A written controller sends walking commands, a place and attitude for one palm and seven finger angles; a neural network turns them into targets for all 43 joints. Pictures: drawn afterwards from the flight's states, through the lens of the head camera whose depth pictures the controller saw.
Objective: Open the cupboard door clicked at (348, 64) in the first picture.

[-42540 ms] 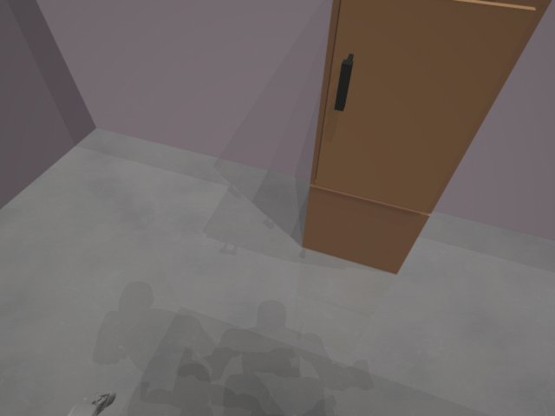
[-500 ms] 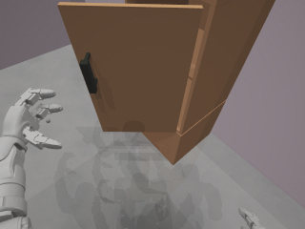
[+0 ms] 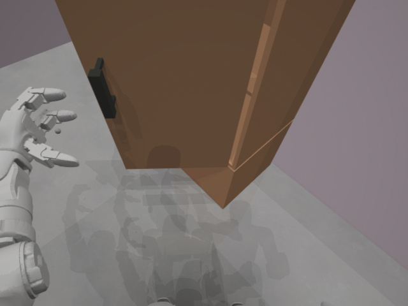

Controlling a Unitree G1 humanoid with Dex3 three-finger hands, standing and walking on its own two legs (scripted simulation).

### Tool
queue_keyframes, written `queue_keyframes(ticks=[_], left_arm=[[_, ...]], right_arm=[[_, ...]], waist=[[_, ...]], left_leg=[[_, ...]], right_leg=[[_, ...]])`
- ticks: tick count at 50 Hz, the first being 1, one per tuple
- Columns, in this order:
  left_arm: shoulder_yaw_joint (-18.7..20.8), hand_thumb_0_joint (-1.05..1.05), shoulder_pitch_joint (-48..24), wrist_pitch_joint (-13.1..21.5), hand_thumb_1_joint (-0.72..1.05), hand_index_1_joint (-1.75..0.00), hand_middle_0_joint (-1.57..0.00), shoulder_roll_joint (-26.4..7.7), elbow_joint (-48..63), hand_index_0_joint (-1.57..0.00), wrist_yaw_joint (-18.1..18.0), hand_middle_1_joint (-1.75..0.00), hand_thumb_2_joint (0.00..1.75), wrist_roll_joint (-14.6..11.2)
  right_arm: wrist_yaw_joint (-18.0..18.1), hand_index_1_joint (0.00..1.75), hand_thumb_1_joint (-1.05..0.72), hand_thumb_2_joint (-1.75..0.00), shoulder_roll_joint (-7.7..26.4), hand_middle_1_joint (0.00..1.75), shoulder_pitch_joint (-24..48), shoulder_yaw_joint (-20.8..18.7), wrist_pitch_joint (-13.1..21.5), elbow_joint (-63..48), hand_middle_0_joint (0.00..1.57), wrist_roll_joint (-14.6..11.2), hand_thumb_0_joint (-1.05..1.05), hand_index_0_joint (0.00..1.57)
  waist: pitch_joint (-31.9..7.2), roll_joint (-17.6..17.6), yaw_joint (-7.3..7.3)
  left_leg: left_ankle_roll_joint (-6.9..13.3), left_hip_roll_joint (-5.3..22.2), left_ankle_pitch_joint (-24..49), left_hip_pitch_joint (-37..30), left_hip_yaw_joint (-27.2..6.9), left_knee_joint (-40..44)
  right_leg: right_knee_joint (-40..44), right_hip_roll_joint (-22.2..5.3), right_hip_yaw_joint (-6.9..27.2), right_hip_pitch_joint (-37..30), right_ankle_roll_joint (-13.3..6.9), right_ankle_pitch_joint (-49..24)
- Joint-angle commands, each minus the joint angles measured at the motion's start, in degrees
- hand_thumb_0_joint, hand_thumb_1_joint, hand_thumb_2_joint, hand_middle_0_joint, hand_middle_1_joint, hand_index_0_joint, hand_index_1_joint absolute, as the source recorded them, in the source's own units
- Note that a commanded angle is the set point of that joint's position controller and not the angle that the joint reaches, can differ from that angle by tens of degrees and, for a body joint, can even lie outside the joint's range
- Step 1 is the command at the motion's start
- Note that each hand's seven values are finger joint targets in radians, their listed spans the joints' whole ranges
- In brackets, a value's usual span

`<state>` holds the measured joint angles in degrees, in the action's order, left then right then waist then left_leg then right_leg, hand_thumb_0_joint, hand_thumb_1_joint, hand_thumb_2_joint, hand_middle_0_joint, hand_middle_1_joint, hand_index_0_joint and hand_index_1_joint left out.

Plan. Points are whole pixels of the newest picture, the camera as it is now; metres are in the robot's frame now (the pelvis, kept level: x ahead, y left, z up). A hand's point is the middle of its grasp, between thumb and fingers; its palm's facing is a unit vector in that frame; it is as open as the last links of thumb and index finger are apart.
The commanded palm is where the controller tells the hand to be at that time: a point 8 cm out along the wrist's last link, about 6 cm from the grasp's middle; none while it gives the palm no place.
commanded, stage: move the hooked fingers beside the handle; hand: left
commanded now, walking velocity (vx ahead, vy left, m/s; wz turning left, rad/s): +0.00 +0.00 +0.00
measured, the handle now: (105, 89) +0.55 +0.22 +0.08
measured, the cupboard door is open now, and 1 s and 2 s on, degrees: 49 49 49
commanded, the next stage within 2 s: slide the fingers in behind the handle in 1.40 s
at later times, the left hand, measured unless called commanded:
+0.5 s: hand (60, 109) +0.47 +0.29 +0.09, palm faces +0.05 -1.00 -0.02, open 14.0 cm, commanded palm +0.46 +0.34 +0.09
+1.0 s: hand (62, 107) +0.49 +0.29 +0.08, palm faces +0.03 -1.00 -0.01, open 14.0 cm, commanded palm +0.46 +0.34 +0.08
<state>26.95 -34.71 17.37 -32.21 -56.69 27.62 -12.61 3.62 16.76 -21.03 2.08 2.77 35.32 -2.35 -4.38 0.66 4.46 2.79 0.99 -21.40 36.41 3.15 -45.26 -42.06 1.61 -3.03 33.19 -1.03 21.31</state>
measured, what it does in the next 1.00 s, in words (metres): stands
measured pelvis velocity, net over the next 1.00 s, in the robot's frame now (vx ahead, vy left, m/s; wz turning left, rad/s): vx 0.01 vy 0.01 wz -0.03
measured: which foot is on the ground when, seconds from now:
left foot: down 0.00-1.00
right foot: down 0.00-1.00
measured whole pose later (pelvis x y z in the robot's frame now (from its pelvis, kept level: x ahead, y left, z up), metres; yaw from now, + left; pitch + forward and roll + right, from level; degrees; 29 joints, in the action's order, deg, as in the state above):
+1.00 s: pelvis +0.01 +0.01 -0.01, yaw -2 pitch +19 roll -4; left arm 31.2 -47.7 17.4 -42.6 -68.4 28.2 -7.0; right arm 2.2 16.9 -25.1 2.4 -5.3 34.0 -0.7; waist -5.2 0.7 9.2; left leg 3.4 2.5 -24.1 46.4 2.7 -51.0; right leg -44.7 3.0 -3.2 41.9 -0.5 22.1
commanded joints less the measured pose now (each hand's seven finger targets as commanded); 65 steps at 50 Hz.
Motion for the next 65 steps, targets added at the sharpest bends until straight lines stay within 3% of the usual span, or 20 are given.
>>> queue_keyframes(ticks=[1,4,7,9,12,17,21,23,28,31,34,36,40,44,48,53,55,58,60,65], left_arm=[[4.1,0.00,-24.1,2.5,-0.50,-1.20,-0.30,-21.2,4.3,-0.30,-0.1,-1.20,0.30,-0.4],[4.5,0.00,-29.7,4.3,-0.50,-1.20,-0.30,-24.4,6.7,-0.30,0.1,-1.20,0.30,1.2],[2.4,0.00,-30.8,7.2,-0.50,-1.20,-0.30,-21.4,11.3,-0.30,0.4,-1.20,0.30,1.2],[3.0,0.00,-30.4,7.3,-0.50,-1.20,-0.30,-20.8,9.8,-0.30,1.0,-1.20,0.30,-0.3],[1.9,0.00,-31.5,3.9,-0.50,-1.20,-0.30,-19.9,0.3,-0.30,1.9,-1.20,0.30,-0.8],[3.1,0.00,-32.3,1.5,-0.50,-1.20,-0.30,-25.3,-1.7,-0.30,0.2,-1.20,0.30,2.9],[6.3,0.00,-38.1,6.3,-0.50,-1.20,-0.30,-29.4,4.3,-0.30,-1.5,-1.20,0.30,3.2],[6.0,0.00,-38.8,7.6,-0.50,-1.20,-0.30,-28.2,4.4,-0.30,-1.2,-1.20,0.30,2.2],[3.0,0.00,-39.9,3.4,-0.50,-1.20,-0.30,-27.3,-6.2,-0.30,0.9,-1.20,0.30,3.6],[3.8,0.00,-40.4,1.4,-0.50,-1.20,-0.30,-31.0,-7.7,-0.30,1.0,-1.20,0.30,5.2],[4.2,0.00,-40.1,3.7,-0.50,-1.20,-0.30,-30.5,-2.3,-0.30,1.0,-1.20,0.30,4.7],[5.8,0.00,-38.7,5.1,-0.50,-1.20,-0.30,-30.7,-0.5,-0.30,1.0,-1.20,0.30,3.7],[5.9,0.00,-38.7,4.5,-0.50,-1.20,-0.30,-29.8,-1.9,-0.30,1.5,-1.20,0.30,2.7],[6.4,0.00,-35.2,2.9,-0.50,-1.20,-0.30,-31.1,-0.8,-0.30,0.8,-1.20,0.30,4.1],[7.8,0.00,-35.5,4.2,-0.50,-1.20,-0.30,-31.5,2.9,-0.30,-0.1,-1.20,0.30,3.1],[5.6,0.00,-36.8,4.6,-0.50,-1.20,-0.30,-28.6,-0.3,-0.30,0.6,-1.20,0.30,2.4],[3.4,0.00,-37.8,4.5,-0.50,-1.20,-0.30,-26.7,0.5,-0.30,1.1,-1.20,0.30,3.0],[1.7,0.00,-37.4,4.1,-0.50,-1.20,-0.30,-24.3,-0.9,-0.30,1.3,-1.20,0.30,2.6],[1.6,0.00,-39.1,3.7,-0.50,-1.20,-0.30,-24.7,-1.7,-0.30,1.3,-1.20,0.30,2.3],[2.8,0.00,-41.3,4.9,-0.50,-1.20,-0.30,-26.2,1.1,-0.30,-0.4,-1.20,0.30,3.1]], right_arm=[[1.0,0.30,-0.90,-0.90,10.5,0.30,-4.9,-3.5,0.5,-4.7,0.20,0.0,0.00,0.20],[1.1,0.30,-0.90,-0.90,10.7,0.30,-6.0,-3.6,-0.2,-4.2,0.20,0.4,0.00,0.20],[0.6,0.30,-0.90,-0.90,10.1,0.30,-6.7,-3.9,-0.4,-3.7,0.20,1.0,0.00,0.20],[0.5,0.30,-0.90,-0.90,10.6,0.30,-7.7,-4.2,-1.0,-2.9,0.20,1.1,0.00,0.20],[0.9,0.30,-0.90,-0.90,11.1,0.30,-7.7,-3.8,-2.0,-1.9,0.20,0.6,0.00,0.20],[0.8,0.30,-0.90,-0.90,11.4,0.30,-8.9,-3.3,-3.2,-3.3,0.20,0.9,0.00,0.20],[0.4,0.30,-0.90,-0.90,11.5,0.30,-9.9,-3.8,-3.7,-3.5,0.20,1.5,0.00,0.20],[0.3,0.30,-0.90,-0.90,11.5,0.30,-10.4,-3.8,-4.0,-3.3,0.20,1.7,0.00,0.20],[0.6,0.30,-0.90,-0.90,12.0,0.30,-11.3,-3.1,-5.2,-2.1,0.20,1.2,0.00,0.20],[0.9,0.30,-0.90,-0.90,12.4,0.30,-12.1,-2.8,-5.8,-2.6,0.20,1.3,0.00,0.20],[0.6,0.30,-0.90,-0.90,12.1,0.30,-12.9,-3.1,-6.0,-3.3,0.20,1.9,0.00,0.20],[0.2,0.30,-0.90,-0.90,12.2,0.30,-13.2,-3.6,-6.0,-3.3,0.20,2.2,0.00,0.20],[-0.1,0.30,-0.90,-0.90,12.2,0.30,-13.1,-3.8,-6.4,-3.0,0.20,1.9,0.00,0.20],[-0.3,0.30,-0.90,-0.90,11.8,0.30,-13.1,-3.6,-7.1,-3.8,0.20,1.8,0.00,0.20],[-0.5,0.30,-0.90,-0.90,11.8,0.30,-12.7,-4.0,-7.1,-4.6,0.20,2.0,0.00,0.20],[-0.3,0.30,-0.90,-0.90,11.7,0.30,-11.9,-3.7,-7.0,-3.8,0.20,1.5,0.00,0.20],[-0.3,0.30,-0.90,-0.90,11.6,0.30,-11.8,-3.6,-7.1,-3.6,0.20,1.5,0.00,0.20],[-0.1,0.30,-0.90,-0.90,11.5,0.30,-11.8,-3.3,-7.2,-3.3,0.20,1.6,0.00,0.20],[0.0,0.30,-0.90,-0.90,11.8,0.30,-11.5,-3.4,-7.1,-3.1,0.20,1.5,0.00,0.20],[0.0,0.30,-0.90,-0.90,11.6,0.30,-11.4,-3.3,-6.7,-3.1,0.20,1.8,0.00,0.20]], waist=[[-15.8,1.9,0.87],[-20.5,7.8,1.10],[-27.0,14.5,1.11],[-27.9,10.8,1.56],[-19.9,4.2,3.08],[-19.4,6.3,2.51],[-26.7,9.3,2.60],[-28.3,9.3,3.19],[-21.1,7.8,5.11],[-21.0,8.1,5.13],[-27.5,11.8,4.12],[-30.1,10.6,3.77],[-27.7,10.0,4.29],[-26.8,12.9,2.63],[-27.2,10.7,2.76],[-22.8,9.1,4.35],[-23.9,12.7,4.36],[-22.9,11.7,4.84],[-22.4,8.6,5.48],[-26.6,12.0,4.43]], left_leg=[[-0.2,-0.1,16.8,-10.3,-4.5,4.0],[-0.5,0.1,19.7,-13.9,-5.3,2.9],[-2.1,1.0,29.0,-23.9,-7.1,1.4],[-2.4,1.7,32.3,-24.8,-7.9,0.8],[-0.9,1.0,22.3,-15.7,-6.9,1.8],[-0.7,0.6,21.4,-12.5,-6.4,1.7],[-1.5,1.2,26.0,-17.6,-7.2,0.0],[-1.6,1.5,29.0,-19.1,-7.3,-0.8],[-0.6,1.1,22.0,-13.0,-7.0,-0.6],[-0.4,1.0,19.8,-10.1,-6.9,-0.7],[-1.5,1.6,27.0,-16.5,-7.6,-1.6],[-1.6,1.8,29.4,-17.9,-7.5,-2.5],[-1.1,1.7,27.9,-16.1,-7.2,-2.2],[-1.6,1.7,30.9,-16.7,-7.1,-1.9],[-1.1,1.6,31.1,-16.1,-6.7,-2.2],[-0.9,1.6,26.2,-14.4,-6.7,-1.8],[-1.5,1.8,27.5,-17.7,-7.5,-1.6],[-1.5,1.8,27.3,-17.8,-7.8,-1.8],[-1.3,1.9,24.8,-16.2,-8.1,-1.7],[-2.3,1.9,28.0,-19.0,-9.0,-2.2]], right_leg=[[3.5,0.7,2.0,-3.3,0.1,-16.7],[2.4,0.8,2.2,-1.7,-0.3,-17.0],[1.6,1.3,1.2,2.2,-0.7,-17.4],[1.6,1.8,0.9,2.9,-0.5,-18.1],[2.6,1.4,0.7,2.6,-0.1,-16.3],[1.8,1.0,1.1,3.1,-0.1,-15.8],[0.4,1.7,1.2,3.3,-0.3,-16.9],[0.0,2.0,1.1,3.2,-0.4,-18.5],[1.2,1.8,1.2,5.8,-0.2,-15.3],[1.0,1.5,1.5,6.1,0.0,-14.2],[-0.3,2.0,0.9,6.8,-0.3,-16.5],[-0.4,2.4,1.0,5.9,-0.2,-18.0],[-0.2,2.5,0.9,5.7,-0.1,-18.1],[-0.3,2.4,0.6,6.1,-0.2,-18.4],[-0.4,2.8,0.9,3.6,-0.3,-20.7],[0.1,2.8,0.7,5.5,-0.3,-17.9],[0.2,2.6,0.4,8.0,-0.3,-16.4],[0.3,2.6,0.3,9.3,-0.5,-15.5],[0.3,2.5,0.3,9.2,-0.2,-14.7],[-0.8,2.3,0.2,9.5,-0.4,-14.8]])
